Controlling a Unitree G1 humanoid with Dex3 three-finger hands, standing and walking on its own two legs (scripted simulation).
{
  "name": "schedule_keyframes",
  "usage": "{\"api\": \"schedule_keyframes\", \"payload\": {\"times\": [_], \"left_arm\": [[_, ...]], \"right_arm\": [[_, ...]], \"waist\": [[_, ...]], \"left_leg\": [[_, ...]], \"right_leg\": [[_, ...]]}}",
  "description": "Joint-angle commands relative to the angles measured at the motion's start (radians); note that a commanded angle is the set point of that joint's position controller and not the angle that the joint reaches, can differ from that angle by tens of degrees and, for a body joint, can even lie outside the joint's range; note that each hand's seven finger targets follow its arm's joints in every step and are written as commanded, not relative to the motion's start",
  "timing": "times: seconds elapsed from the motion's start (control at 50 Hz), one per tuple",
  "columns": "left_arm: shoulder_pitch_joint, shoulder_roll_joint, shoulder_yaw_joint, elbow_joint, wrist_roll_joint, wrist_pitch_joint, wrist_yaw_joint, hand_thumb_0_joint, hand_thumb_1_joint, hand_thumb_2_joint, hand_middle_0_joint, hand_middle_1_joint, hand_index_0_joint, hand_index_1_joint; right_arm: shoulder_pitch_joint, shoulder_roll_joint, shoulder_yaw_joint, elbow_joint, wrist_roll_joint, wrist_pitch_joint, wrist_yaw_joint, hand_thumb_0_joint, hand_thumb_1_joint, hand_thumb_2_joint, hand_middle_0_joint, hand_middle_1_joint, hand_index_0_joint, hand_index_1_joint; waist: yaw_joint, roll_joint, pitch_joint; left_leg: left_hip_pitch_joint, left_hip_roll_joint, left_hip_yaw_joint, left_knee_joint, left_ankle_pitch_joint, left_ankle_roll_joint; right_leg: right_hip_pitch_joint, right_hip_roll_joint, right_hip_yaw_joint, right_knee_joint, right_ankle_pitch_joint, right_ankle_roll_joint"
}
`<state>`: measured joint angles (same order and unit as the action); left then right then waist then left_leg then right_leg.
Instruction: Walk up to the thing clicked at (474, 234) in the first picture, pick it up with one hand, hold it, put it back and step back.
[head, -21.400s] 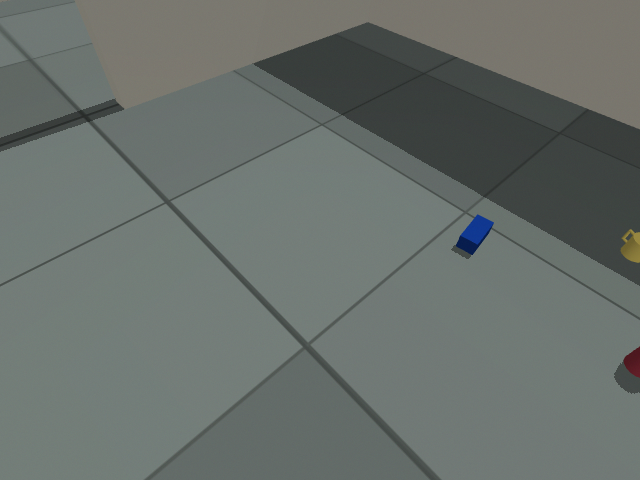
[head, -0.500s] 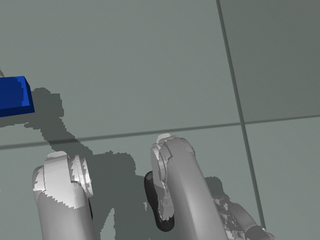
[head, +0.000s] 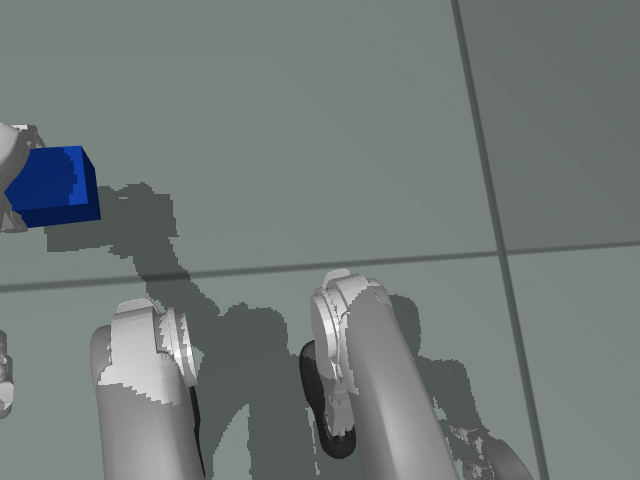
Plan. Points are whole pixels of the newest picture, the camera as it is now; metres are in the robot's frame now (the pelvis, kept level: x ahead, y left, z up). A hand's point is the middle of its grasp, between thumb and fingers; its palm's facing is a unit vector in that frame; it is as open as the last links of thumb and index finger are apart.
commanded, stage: lift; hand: left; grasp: from above
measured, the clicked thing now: (17, 190) +0.47 +0.32 -0.19
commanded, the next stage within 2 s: hold in 1.56 s
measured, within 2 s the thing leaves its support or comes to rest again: neither
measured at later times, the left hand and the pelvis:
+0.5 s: hand out of the picture +0.39 +0.33 -0.01, palm faces -0.47 -0.10 -0.88, open 10.5 cm; pelvis +0.00 +0.01 +0.10, yaw +4 degrees
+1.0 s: hand out of the picture +0.32 +0.30 +0.20, palm faces -0.47 -0.13 -0.88, open 10.5 cm; pelvis +0.02 +0.01 +0.28, yaw +8 degrees
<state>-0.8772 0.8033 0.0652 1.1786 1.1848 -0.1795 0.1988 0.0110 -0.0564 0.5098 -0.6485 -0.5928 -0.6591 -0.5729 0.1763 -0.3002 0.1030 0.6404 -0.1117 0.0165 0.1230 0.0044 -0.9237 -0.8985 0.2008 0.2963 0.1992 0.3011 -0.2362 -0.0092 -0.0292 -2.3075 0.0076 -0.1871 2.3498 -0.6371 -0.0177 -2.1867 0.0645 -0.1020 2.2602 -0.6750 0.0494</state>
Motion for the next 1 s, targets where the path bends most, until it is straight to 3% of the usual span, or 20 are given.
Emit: {"api": "schedule_keyframes", "payload": {"times": [0.0, 0.02, 0.08, 0.1, 0.16, 0.3, 0.34, 0.38, 0.44, 0.52, 0.58, 0.66, 0.68, 0.72, 0.76, 0.78, 0.82, 0.88, 0.96, 0.98], "left_arm": [[-0.327, 0.296, 0.056, -0.254, -0.047, 0.027, 0.003, 0.0, 0.689, 0.806, -0.998, -0.781, -1.029, -0.748], [-0.299, 0.275, 0.049, -0.242, -0.051, 0.031, -0.009, 0.0, 0.701, 0.828, -1.018, -0.778, -1.044, -0.75], [-0.293, 0.283, 0.056, -0.322, -0.06, 0.032, -0.036, 0.0, 0.719, 0.8, -1.021, -0.76, -1.051, -0.727], [-0.269, 0.25, 0.039, -0.324, -0.073, 0.032, -0.046, 0.0, 0.71, 0.794, -1.015, -0.753, -1.046, -0.72], [-0.259, 0.239, 0.038, -0.377, -0.095, 0.028, -0.064, 0.0, 0.744, 0.824, -1.04, -0.777, -1.071, -0.744], [-0.211, 0.199, 0.027, -0.506, -0.128, 0.013, -0.092, 0.0, 0.672, 0.847, -0.986, -0.776, -1.011, -0.75], [-0.157, 0.156, 0.006, -0.514, -0.147, 0.017, -0.103, 0.0, 0.671, 0.844, -0.984, -0.782, -1.008, -0.756], [-0.127, 0.167, 0.021, -0.555, -0.15, 0.024, -0.104, 0.0, 0.663, 0.87, -0.975, -0.801, -0.998, -0.776], [-0.09, 0.138, 0.01, -0.62, -0.168, 0.041, -0.106, 0.0, 0.693, 0.876, -0.999, -0.791, -1.021, -0.768], [-0.012, 0.103, -0.002, -0.657, -0.176, 0.06, -0.114, 0.0, 0.689, 0.877, -1.007, -0.76, -1.021, -0.745], [0.021, 0.113, 0.013, -0.724, -0.183, 0.071, -0.11, 0.0, 0.658, 0.851, -0.978, -0.757, -0.993, -0.74], [0.13, 0.048, -0.018, -0.759, -0.193, 0.091, -0.11, 0.0, 0.653, 0.844, -0.978, -0.742, -0.992, -0.727], [0.172, 0.065, 0.009, -0.728, -0.194, 0.1, -0.108, 0.0, 0.653, 0.867, -0.988, -0.738, -0.996, -0.729], [0.209, 0.027, -0.016, -0.726, -0.192, 0.112, -0.109, 0.0, 0.657, 0.869, -1.0, -0.722, -1.005, -0.717], [0.221, 0.036, -0.002, -0.738, -0.19, 0.119, -0.104, 0.0, 0.686, 0.877, -1.021, -0.714, -1.024, -0.71], [0.226, 0.003, -0.031, -0.734, -0.192, 0.121, -0.107, 0.0, 0.69, 0.894, -1.023, -0.734, -1.026, -0.731], [0.214, 0.009, -0.026, -0.742, -0.191, 0.118, -0.105, 0.0, 0.696, 0.914, -1.029, -0.748, -1.031, -0.746], [0.259, -0.055, -0.07, -0.669, -0.191, 0.112, -0.106, 0.0, 0.692, 0.906, -1.026, -0.751, -1.029, -0.748], [0.254, -0.109, -0.115, -0.657, -0.19, 0.096, -0.096, 0.0, 0.707, 0.857, -1.028, -0.734, -1.036, -0.725], [0.258, -0.102, -0.104, -0.656, -0.186, 0.094, -0.088, 0.0, 0.703, 0.861, -1.008, -0.765, -1.023, -0.748]], "right_arm": [[0.19, -0.248, -0.111, -0.037, 0.02, 0.008, -0.028, 0.0, -0.917, -0.905, 0.199, 0.3, 0.199, 0.3], [0.192, -0.249, -0.117, -0.029, 0.024, 0.011, -0.03, 0.0, -0.917, -0.905, 0.199, 0.3, 0.199, 0.3], [0.188, -0.243, -0.135, -0.036, 0.042, 0.023, -0.039, 0.0, -0.914, -0.903, 0.2, 0.3, 0.199, 0.3], [0.189, -0.229, -0.135, -0.029, 0.047, 0.024, -0.039, 0.0, -0.913, -0.903, 0.2, 0.3, 0.2, 0.3], [0.192, -0.213, -0.145, -0.033, 0.059, 0.028, -0.045, 0.0, -0.912, -0.903, 0.2, 0.3, 0.2, 0.3], [0.17, -0.198, -0.168, -0.05, 0.081, 0.031, -0.067, 0.0, -0.906, -0.902, 0.2, 0.3, 0.2, 0.3], [0.157, -0.194, -0.168, -0.059, 0.088, 0.03, -0.074, 0.0, -0.906, -0.902, 0.2, 0.3, 0.2, 0.3], [0.156, -0.194, -0.173, -0.06, 0.093, 0.031, -0.084, 0.0, -0.905, -0.901, 0.2, 0.3, 0.2, 0.3], [0.14, -0.177, -0.176, -0.072, 0.1, 0.032, -0.094, 0.0, -0.901, -0.9, 0.2, 0.3, 0.2, 0.3], [0.122, -0.168, -0.179, -0.065, 0.107, 0.033, -0.109, 0.0, -0.896, -0.899, 0.2, 0.3, 0.2, 0.3], [0.103, -0.155, -0.18, -0.072, 0.113, 0.035, -0.122, 0.0, -0.898, -0.899, 0.2, 0.3, 0.2, 0.3], [0.081, -0.134, -0.178, -0.073, 0.123, 0.034, -0.138, 0.0, -0.897, -0.898, 0.2, 0.3, 0.2, 0.3], [0.076, -0.136, -0.179, -0.071, 0.127, 0.034, -0.143, 0.0, -0.897, -0.899, 0.2, 0.3, 0.2, 0.3], [0.064, -0.127, -0.176, -0.07, 0.132, 0.034, -0.15, 0.0, -0.896, -0.899, 0.2, 0.3, 0.2, 0.3], [0.054, -0.122, -0.174, -0.066, 0.138, 0.03, -0.158, 0.0, -0.893, -0.897, 0.2, 0.3, 0.2, 0.3], [0.048, -0.117, -0.172, -0.061, 0.139, 0.028, -0.162, 0.0, -0.897, -0.899, 0.2, 0.3, 0.2, 0.3], [0.047, -0.113, -0.172, -0.055, 0.143, 0.019, -0.171, 0.0, -0.897, -0.899, 0.2, 0.3, 0.2, 0.3], [0.059, -0.1, -0.171, -0.035, 0.145, 0.0, -0.181, 0.0, -0.9, -0.901, 0.2, 0.3, 0.2, 0.3], [0.058, -0.097, -0.177, -0.031, 0.147, -0.026, -0.186, 0.0, -0.899, -0.9, 0.2, 0.3, 0.2, 0.3], [0.062, -0.101, -0.181, -0.029, 0.147, -0.032, -0.186, 0.0, -0.899, -0.9, 0.2, 0.3, 0.2, 0.3]], "waist": [[0.041, 0.41, -0.796], [0.048, 0.398, -0.767], [0.065, 0.392, -0.813], [0.066, 0.389, -0.805], [0.071, 0.333, -0.818], [0.091, 0.34, -0.828], [0.094, 0.332, -0.793], [0.108, 0.327, -0.82], [0.109, 0.311, -0.83], [0.114, 0.293, -0.789], [0.131, 0.286, -0.813], [0.141, 0.257, -0.76], [0.15, 0.228, -0.739], [0.144, 0.219, -0.673], [0.155, 0.207, -0.65], [0.144, 0.203, -0.611], [0.148, 0.18, -0.592], [0.136, 0.141, -0.498], [0.146, 0.144, -0.461], [0.152, 0.145, -0.477]], "left_leg": [[0.639, -0.004, 0.12, -0.306, 0.135, 0.032], [0.641, -0.005, 0.12, -0.317, 0.127, 0.032], [0.696, -0.007, 0.121, -0.346, 0.152, 0.036], [0.711, -0.005, 0.116, -0.363, 0.168, 0.037], [0.714, -0.005, 0.128, -0.382, 0.164, 0.049], [0.81, 0.003, 0.098, -0.527, 0.074, 0.046], [0.843, 0.01, 0.079, -0.579, 0.044, 0.043], [0.904, 0.011, 0.073, -0.616, 0.061, 0.043], [0.965, 0.012, 0.08, -0.661, 0.089, 0.044], [1.059, 0.018, 0.068, -0.738, 0.13, 0.041], [1.125, 0.015, 0.096, -0.784, 0.151, 0.044], [1.2, 0.011, 0.114, -0.882, 0.154, 0.044], [1.214, 0.012, 0.113, -0.908, 0.149, 0.045], [1.24, 0.014, 0.112, -0.968, 0.119, 0.043], [1.285, 0.015, 0.109, -1.028, 0.1, 0.038], [1.29, 0.017, 0.109, -1.053, 0.09, 0.038], [1.332, 0.016, 0.113, -1.097, 0.093, 0.038], [1.352, 0.01, 0.131, -1.149, 0.108, 0.038], [1.444, 0.014, 0.123, -1.245, 0.115, 0.03], [1.477, 0.013, 0.127, -1.261, 0.131, 0.028]], "right_leg": [[0.344, 0.008, -0.056, -0.272, 0.178, -0.101], [0.329, 0.006, -0.056, -0.278, 0.171, -0.102], [0.339, 0.0, -0.041, -0.297, 0.192, -0.1], [0.345, -0.002, -0.037, -0.296, 0.208, -0.095], [0.385, -0.003, -0.02, -0.344, 0.212, -0.088], [0.439, -0.009, -0.013, -0.41, 0.168, -0.085], [0.445, -0.01, -0.017, -0.428, 0.155, -0.08], [0.489, -0.012, -0.013, -0.459, 0.17, -0.078], [0.554, -0.013, -0.007, -0.516, 0.187, -0.074], [0.605, -0.017, -0.001, -0.585, 0.205, -0.069], [0.709, -0.016, 0.017, -0.666, 0.219, -0.067], [0.831, -0.016, 0.028, -0.777, 0.219, -0.065], [0.86, -0.017, 0.031, -0.804, 0.215, -0.063], [0.897, -0.016, 0.035, -0.852, 0.198, -0.061], [0.958, -0.013, 0.039, -0.902, 0.185, -0.063], [0.975, -0.012, 0.041, -0.925, 0.183, -0.062], [1.033, -0.011, 0.05, -0.981, 0.183, -0.063], [1.097, -0.012, 0.066, -1.07, 0.186, -0.063], [1.167, -0.011, 0.071, -1.149, 0.194, -0.066], [1.198, -0.011, 0.075, -1.17, 0.204, -0.066]]}}
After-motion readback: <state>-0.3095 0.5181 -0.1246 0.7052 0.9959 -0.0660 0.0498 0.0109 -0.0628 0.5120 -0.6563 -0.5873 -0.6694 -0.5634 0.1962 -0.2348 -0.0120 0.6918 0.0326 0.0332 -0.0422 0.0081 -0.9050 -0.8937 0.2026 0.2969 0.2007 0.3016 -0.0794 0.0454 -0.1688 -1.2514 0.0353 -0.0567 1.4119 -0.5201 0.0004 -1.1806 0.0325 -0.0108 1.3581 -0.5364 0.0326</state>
